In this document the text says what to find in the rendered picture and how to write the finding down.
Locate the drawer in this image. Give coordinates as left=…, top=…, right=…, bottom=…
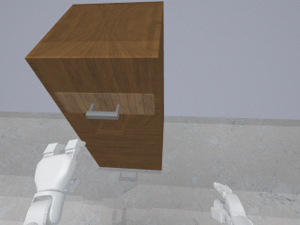
left=55, top=92, right=155, bottom=115

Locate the left robot hand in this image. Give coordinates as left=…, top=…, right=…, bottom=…
left=35, top=139, right=86, bottom=194

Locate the handle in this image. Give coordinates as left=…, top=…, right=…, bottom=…
left=85, top=103, right=121, bottom=120
left=96, top=129, right=125, bottom=138

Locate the left robot forearm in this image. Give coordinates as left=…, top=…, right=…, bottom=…
left=23, top=189, right=66, bottom=225

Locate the cabinet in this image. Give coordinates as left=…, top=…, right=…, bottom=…
left=24, top=1, right=164, bottom=171

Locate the right robot hand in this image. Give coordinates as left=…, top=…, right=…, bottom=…
left=211, top=182, right=247, bottom=225

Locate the right robot forearm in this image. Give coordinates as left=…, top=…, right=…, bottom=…
left=230, top=215, right=253, bottom=225

